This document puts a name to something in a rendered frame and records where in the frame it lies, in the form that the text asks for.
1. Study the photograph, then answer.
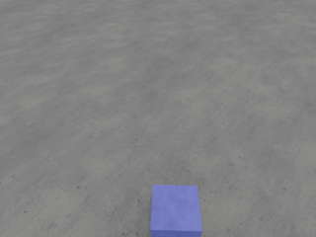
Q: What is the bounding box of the carton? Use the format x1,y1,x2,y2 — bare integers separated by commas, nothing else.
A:
150,185,202,237

